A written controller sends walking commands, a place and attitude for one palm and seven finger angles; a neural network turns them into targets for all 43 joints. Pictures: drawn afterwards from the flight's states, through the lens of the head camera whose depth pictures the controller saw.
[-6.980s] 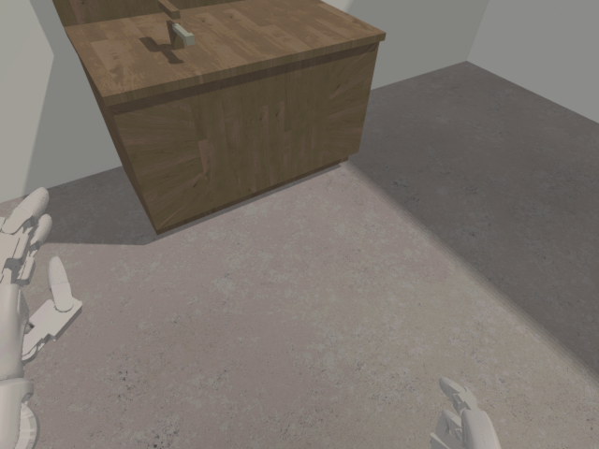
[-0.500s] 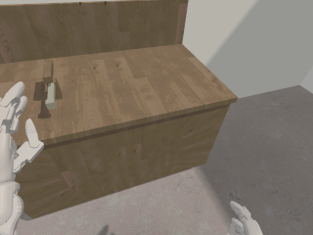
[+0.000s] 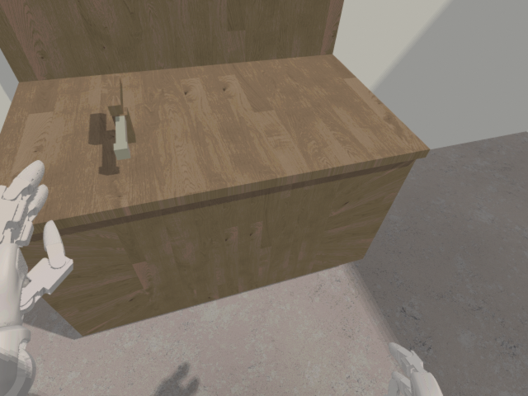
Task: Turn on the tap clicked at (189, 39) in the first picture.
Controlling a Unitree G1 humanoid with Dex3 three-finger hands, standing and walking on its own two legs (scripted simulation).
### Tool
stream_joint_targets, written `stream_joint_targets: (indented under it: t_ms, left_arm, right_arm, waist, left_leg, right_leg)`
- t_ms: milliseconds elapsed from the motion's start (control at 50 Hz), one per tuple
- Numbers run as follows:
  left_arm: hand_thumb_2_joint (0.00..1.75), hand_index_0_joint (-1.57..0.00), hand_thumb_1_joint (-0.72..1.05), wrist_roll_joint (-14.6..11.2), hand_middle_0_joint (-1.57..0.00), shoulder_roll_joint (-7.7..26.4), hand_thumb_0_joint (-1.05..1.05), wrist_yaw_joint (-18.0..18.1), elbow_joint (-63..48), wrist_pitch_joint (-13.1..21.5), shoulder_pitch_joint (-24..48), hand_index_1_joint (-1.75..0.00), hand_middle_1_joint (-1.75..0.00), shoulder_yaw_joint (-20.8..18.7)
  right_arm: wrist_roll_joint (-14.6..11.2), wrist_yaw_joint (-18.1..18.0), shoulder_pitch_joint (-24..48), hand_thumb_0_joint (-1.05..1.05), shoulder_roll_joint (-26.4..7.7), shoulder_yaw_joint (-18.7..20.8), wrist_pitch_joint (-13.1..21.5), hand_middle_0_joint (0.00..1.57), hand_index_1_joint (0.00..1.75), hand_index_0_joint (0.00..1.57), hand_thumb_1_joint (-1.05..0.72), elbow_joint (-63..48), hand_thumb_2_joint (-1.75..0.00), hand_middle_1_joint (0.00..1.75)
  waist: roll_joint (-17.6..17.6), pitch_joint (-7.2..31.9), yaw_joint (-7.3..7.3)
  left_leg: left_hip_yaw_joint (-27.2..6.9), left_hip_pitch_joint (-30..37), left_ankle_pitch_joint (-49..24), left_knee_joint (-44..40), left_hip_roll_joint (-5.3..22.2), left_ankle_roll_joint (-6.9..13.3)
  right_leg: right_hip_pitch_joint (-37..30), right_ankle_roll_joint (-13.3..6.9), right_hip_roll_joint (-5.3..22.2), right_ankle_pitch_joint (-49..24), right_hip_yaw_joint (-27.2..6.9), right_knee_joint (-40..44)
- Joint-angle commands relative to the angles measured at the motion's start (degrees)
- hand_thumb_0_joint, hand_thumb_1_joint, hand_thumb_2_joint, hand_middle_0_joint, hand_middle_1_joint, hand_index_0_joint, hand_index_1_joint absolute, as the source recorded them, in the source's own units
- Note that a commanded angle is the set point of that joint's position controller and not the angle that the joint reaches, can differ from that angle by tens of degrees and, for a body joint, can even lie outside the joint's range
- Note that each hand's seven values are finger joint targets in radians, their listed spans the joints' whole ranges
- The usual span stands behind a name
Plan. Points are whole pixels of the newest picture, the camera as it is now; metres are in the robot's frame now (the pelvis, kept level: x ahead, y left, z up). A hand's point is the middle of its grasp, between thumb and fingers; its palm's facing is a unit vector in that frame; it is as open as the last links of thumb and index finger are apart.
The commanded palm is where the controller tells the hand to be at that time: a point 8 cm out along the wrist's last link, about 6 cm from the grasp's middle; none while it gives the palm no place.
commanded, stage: come to a stop and stand still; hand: left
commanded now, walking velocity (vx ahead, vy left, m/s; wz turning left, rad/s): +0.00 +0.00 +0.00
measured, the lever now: (122, 150) +0.56 +0.39 +0.01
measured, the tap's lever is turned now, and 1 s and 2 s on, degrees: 0 0 0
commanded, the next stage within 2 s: look again from close up in 0.26 s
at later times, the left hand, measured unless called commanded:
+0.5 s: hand (64, 256) +0.22 +0.27 +0.15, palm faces +0.43 -0.83 -0.36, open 7.5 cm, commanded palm +0.16 +0.30 +0.18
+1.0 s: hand (78, 239) +0.24 +0.26 +0.15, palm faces +0.44 -0.85 -0.30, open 7.5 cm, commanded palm +0.19 +0.30 +0.18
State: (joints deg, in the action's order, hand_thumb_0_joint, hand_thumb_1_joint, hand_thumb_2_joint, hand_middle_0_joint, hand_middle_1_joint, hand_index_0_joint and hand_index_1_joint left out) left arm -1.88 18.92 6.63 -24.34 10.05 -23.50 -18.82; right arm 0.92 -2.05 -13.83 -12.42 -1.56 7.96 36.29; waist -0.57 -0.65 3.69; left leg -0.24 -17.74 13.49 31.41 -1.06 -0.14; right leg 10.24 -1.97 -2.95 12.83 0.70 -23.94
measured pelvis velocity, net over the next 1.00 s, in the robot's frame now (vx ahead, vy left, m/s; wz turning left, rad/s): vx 0.04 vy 0.01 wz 0.04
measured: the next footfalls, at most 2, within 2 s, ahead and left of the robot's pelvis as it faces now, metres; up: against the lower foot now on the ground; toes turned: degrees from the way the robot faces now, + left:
left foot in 0.02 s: +0.08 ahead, +0.09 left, +0.00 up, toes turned -1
right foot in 1.36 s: +0.31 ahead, -0.05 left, +0.00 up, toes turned +4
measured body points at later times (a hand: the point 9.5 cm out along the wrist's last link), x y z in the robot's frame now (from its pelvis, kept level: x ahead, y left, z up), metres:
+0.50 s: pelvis +0.01 +0.01 +0.00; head +0.02 +0.02 +0.45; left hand +0.19 +0.31 +0.17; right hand +0.18 -0.20 -0.09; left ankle +0.04 +0.10 -0.74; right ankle -0.01 -0.09 -0.74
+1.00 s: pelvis +0.04 +0.01 -0.01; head +0.03 +0.03 +0.44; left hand +0.21 +0.31 +0.17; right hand +0.20 -0.23 -0.09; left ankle +0.05 +0.11 -0.74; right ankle -0.01 -0.09 -0.74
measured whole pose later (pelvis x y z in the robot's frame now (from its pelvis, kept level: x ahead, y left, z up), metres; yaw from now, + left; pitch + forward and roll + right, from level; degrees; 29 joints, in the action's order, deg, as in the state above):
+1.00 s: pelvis +0.04 +0.01 -0.01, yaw +2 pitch -1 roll -1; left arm -2.8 19.4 7.6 -26.0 9.8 -23.8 -16.9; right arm -0.9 -3.3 -15.5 -13.6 0.0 4.5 35.7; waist -0.9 0.4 2.2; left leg 2.1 -18.0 18.8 38.5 0.1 2.6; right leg 9.2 -2.2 -2.1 22.8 2.0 -33.0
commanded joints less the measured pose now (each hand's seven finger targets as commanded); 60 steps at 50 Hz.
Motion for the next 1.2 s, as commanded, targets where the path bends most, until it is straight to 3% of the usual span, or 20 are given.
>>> stream_joint_targets:
  t_ms: [0, 20, 100, 220, 280, 460, 500, 720, 800, 840, 900, 920, 960, 980, 1000, 1020, 1040, 1060, 1100, 1180]
  left_arm:
    - [0.90, -0.20, 0.90, 0.4, -0.20, 10.5, 0.00, 1.4, -14.2, 3.6, 12.7, -0.30, -0.30, -4.3]
    - [0.90, -0.20, 0.90, 0.5, -0.20, 11.2, 0.00, 1.4, -16.0, 3.7, 13.0, -0.30, -0.30, -4.9]
    - [0.90, -0.20, 0.90, 0.4, -0.20, 13.9, 0.00, 1.1, -21.7, 4.8, 9.6, -0.30, -0.30, -7.7]
    - [0.90, -0.20, 0.90, -0.3, -0.20, 10.9, 0.00, 1.2, -12.7, 4.9, -2.2, -0.30, -0.30, -8.5]
    - [0.90, -0.20, 0.90, -0.9, -0.20, 9.8, 0.00, 0.8, -8.7, 4.3, -1.8, -0.30, -0.30, -7.8]
    - [0.90, -0.20, 0.90, 0.0, -0.20, 10.4, 0.00, 1.1, -14.5, 4.1, 9.4, -0.30, -0.30, -4.1]
    - [0.90, -0.20, 0.90, 0.0, -0.20, 12.9, 0.00, 1.4, -16.3, 4.2, 8.8, -0.30, -0.30, -6.1]
    - [0.90, -0.20, 0.90, -2.0, -0.20, 10.9, 0.00, 0.7, -9.5, 3.9, -2.3, -0.30, -0.30, -7.4]
    - [0.90, -0.20, 0.90, -2.0, -0.20, 10.8, 0.00, 0.7, -11.0, 3.4, 2.1, -0.30, -0.30, -5.9]
    - [0.90, -0.20, 0.90, -1.5, -0.20, 10.6, 0.00, 0.9, -11.0, 3.2, 3.9, -0.30, -0.30, -4.9]
    - [0.90, -0.20, 0.90, -0.8, -0.20, 13.1, 0.00, 1.9, -15.2, 3.8, 11.8, -0.30, -0.30, -5.3]
    - [0.90, -0.20, 0.90, -0.6, -0.20, 12.8, 0.00, 2.1, -15.6, 4.0, 12.4, -0.30, -0.30, -4.9]
    - [0.90, -0.20, 0.90, -0.6, -0.20, 13.7, 0.00, 2.2, -16.7, 4.2, 12.4, -0.30, -0.30, -5.9]
    - [0.90, -0.20, 0.90, -0.9, -0.20, 13.9, 0.00, 2.1, -17.7, 4.4, 11.0, -0.30, -0.30, -6.8]
    - [0.90, -0.20, 0.90, -1.0, -0.20, 14.1, 0.00, 2.1, -19.4, 4.9, 9.9, -0.30, -0.30, -7.9]
    - [0.90, -0.20, 0.90, -0.5, -0.20, 13.7, 0.00, 2.4, -20.2, 5.8, 9.8, -0.30, -0.30, -7.8]
    - [0.90, -0.20, 0.90, -0.5, -0.20, 15.5, 0.00, 2.5, -18.3, 5.8, 8.1, -0.30, -0.30, -9.6]
    - [0.90, -0.20, 0.90, -0.8, -0.20, 15.1, 0.00, 2.3, -18.1, 5.5, 7.8, -0.30, -0.30, -9.5]
    - [0.90, -0.20, 0.90, -1.0, -0.20, 13.9, 0.00, 1.6, -16.0, 4.9, 2.8, -0.30, -0.30, -9.5]
    - [0.90, -0.20, 0.90, -1.0, -0.20, 11.4, 0.00, 0.8, -14.7, 6.0, -4.4, -0.30, -0.30, -10.0]
  right_arm:
    - [-1.1, -1.2, 6.8, 0.00, -6.4, 3.3, 4.8, 0.20, 0.30, 0.20, -0.90, -10.1, -0.90, 0.30]
    - [-1.3, -1.0, 6.7, 0.00, -7.3, 3.6, 4.6, 0.20, 0.30, 0.20, -0.90, -10.6, -0.90, 0.30]
    - [-0.1, -0.9, 8.2, 0.00, -5.8, 2.8, 4.6, 0.20, 0.30, 0.20, -0.90, -11.6, -0.90, 0.30]
    - [0.0, -0.2, 6.5, 0.00, -5.7, 2.8, 3.2, 0.20, 0.30, 0.20, -0.90, -11.7, -0.90, 0.30]
    - [-0.4, -0.6, 6.3, 0.00, -6.1, 3.2, 2.2, 0.20, 0.30, 0.20, -0.90, -11.3, -0.90, 0.30]
    - [-0.9, -1.9, 7.6, 0.00, -6.2, 2.5, 2.2, 0.20, 0.30, 0.20, -0.90, -10.8, -0.90, 0.30]
    - [-0.7, -1.9, 8.1, 0.00, -6.2, 2.5, 2.3, 0.20, 0.30, 0.20, -0.90, -10.9, -0.90, 0.30]
    - [-1.3, -1.5, 6.8, 0.00, -6.2, 3.2, 0.3, 0.20, 0.30, 0.20, -0.90, -11.2, -0.90, 0.30]
    - [-1.4, -1.9, 7.7, 0.00, -6.5, 3.7, -0.2, 0.20, 0.30, 0.20, -0.90, -11.6, -0.90, 0.30]
    - [-1.7, -1.9, 7.2, 0.00, -6.1, 3.6, -0.4, 0.20, 0.30, 0.20, -0.90, -11.5, -0.90, 0.30]
    - [-2.1, -1.6, 7.5, 0.00, -6.8, 4.0, -0.1, 0.20, 0.30, 0.20, -0.90, -11.1, -0.90, 0.30]
    - [-2.1, -1.5, 6.9, 0.00, -6.6, 3.9, 0.0, 0.20, 0.30, 0.20, -0.90, -10.7, -0.90, 0.30]
    - [-2.0, -1.2, 5.1, 0.00, -5.9, 3.6, -0.2, 0.20, 0.30, 0.20, -0.90, -9.9, -0.90, 0.30]
    - [-1.9, -1.3, 4.9, 0.00, -6.2, 3.8, 0.0, 0.20, 0.30, 0.20, -0.90, -10.0, -0.90, 0.30]
    - [-1.9, -1.4, 5.5, 0.00, -7.2, 4.1, 0.4, 0.20, 0.30, 0.20, -0.90, -10.4, -0.90, 0.30]
    - [-1.5, -1.1, 5.5, 0.00, -5.2, 3.5, 1.2, 0.20, 0.30, 0.20, -0.90, -11.0, -0.90, 0.30]
    - [-0.7, -1.1, 5.1, 0.00, -4.7, 3.0, 1.7, 0.20, 0.30, 0.20, -0.90, -10.5, -0.90, 0.30]
    - [-0.4, -0.8, 5.2, 0.00, -4.9, 3.2, 1.7, 0.20, 0.30, 0.20, -0.90, -10.1, -0.90, 0.30]
    - [-1.6, -0.4, 5.1, 0.00, -6.0, 4.3, 2.1, 0.20, 0.30, 0.20, -0.90, -9.5, -0.90, 0.30]
    - [-2.0, 0.1, 4.4, 0.00, -5.9, 4.3, 2.5, 0.20, 0.30, 0.20, -0.90, -9.1, -0.90, 0.30]
  waist:
    - [8.3, 5.9, -1.93]
    - [6.7, 6.5, -1.36]
    - [13.7, 3.7, -1.65]
    - [4.7, 7.1, -1.95]
    - [-0.6, 6.2, -2.41]
    - [4.3, 6.8, -2.11]
    - [5.5, 6.6, -1.84]
    - [1.8, 8.3, -2.33]
    - [1.0, 4.8, -2.76]
    - [-3.5, 1.7, -2.54]
    - [-5.9, -1.8, -2.42]
    - [-4.6, -2.0, -2.70]
    - [1.6, -0.6, -3.83]
    - [9.0, 1.8, -4.44]
    - [21.8, 4.4, -4.83]
    - [21.0, 4.9, -4.82]
    - [16.3, 4.2, -5.32]
    - [8.6, 2.8, -5.17]
    - [2.8, 0.9, -4.19]
    - [8.8, 1.6, -3.27]
  left_leg:
    - [-9.1, 15.1, -10.4, -12.6, 7.9, 3.3]
    - [-9.0, 14.1, -16.0, -11.4, 8.7, 3.6]
    - [-16.8, 7.0, -0.4, -22.2, 10.4, 2.3]
    - [-7.7, 5.5, -5.0, -14.9, 6.3, 0.0]
    - [-5.8, 6.1, -1.6, -12.4, 4.6, 0.5]
    - [-7.0, 9.5, -5.5, -13.8, 5.0, 1.5]
    - [-6.8, 9.0, -7.2, -13.5, 4.6, 1.3]
    - [-3.7, 8.9, -15.1, -8.0, 3.7, 1.1]
    - [-3.6, 2.9, 4.3, -4.8, 3.1, 3.0]
    - [-2.6, -3.6, 8.7, 2.3, 2.1, 3.2]
    - [0.6, -11.6, 7.8, 13.3, 2.3, 2.2]
    - [0.4, -9.7, 7.4, 12.1, 3.3, 2.3]
    - [1.2, 1.6, 4.4, 2.0, 3.1, 3.1]
    - [-3.7, 11.5, 1.8, -4.4, 3.9, 5.2]
    - [-19.1, 23.0, -1.9, -11.0, 12.0, 8.9]
    - [-29.8, 26.4, -7.9, -14.1, 17.8, 13.6]
    - [-34.2, 24.3, -10.8, -14.9, 19.9, 15.8]
    - [-33.2, 21.2, -14.1, -14.6, 20.4, 16.8]
    - [-23.3, 17.5, -16.3, -13.0, 18.5, 16.3]
    - [-7.5, 6.8, -11.7, -14.5, 12.5, 11.8]
  right_leg:
    - [5.8, 0.9, 3.2, 0.0, -3.3, -2.7]
    - [3.9, 1.6, 2.5, -2.8, -2.7, -3.7]
    - [1.4, 1.6, 1.1, 5.3, -1.7, -7.8]
    - [-6.3, 0.1, 3.9, -3.8, -2.4, 4.2]
    - [-2.0, -0.4, 5.2, -2.0, -5.5, 6.5]
    - [-1.3, 0.8, 4.1, -4.6, -3.9, 4.0]
    - [-1.9, 0.7, 4.3, -5.1, -3.8, 3.9]
    - [-3.1, 0.6, 6.0, -11.9, -4.7, 4.7]
    - [-0.1, -1.7, 8.1, 9.7, -9.4, 6.0]
    - [-0.1, -4.6, 11.9, 18.8, -15.4, 7.8]
    - [-2.4, -10.5, 20.0, 17.4, -23.2, 8.0]
    - [-1.4, -11.3, 20.7, 11.9, -22.2, 5.1]
    - [4.6, -8.3, 16.7, 4.6, -14.2, -5.5]
    - [11.0, -4.7, 10.0, 2.2, -7.1, -15.9]
    - [21.8, 0.1, 2.2, 6.6, 0.7, -29.7]
    - [28.3, 0.5, 0.0, 19.1, 0.2, -40.7]
    - [31.3, 0.2, 1.4, 18.5, -2.8, -47.7]
    - [32.6, 0.4, 3.3, 17.1, -4.1, -50.5]
    - [33.8, 1.0, 5.6, 13.2, -4.1, -48.4]
    - [20.4, 1.6, 7.1, 2.9, 2.2, -29.4]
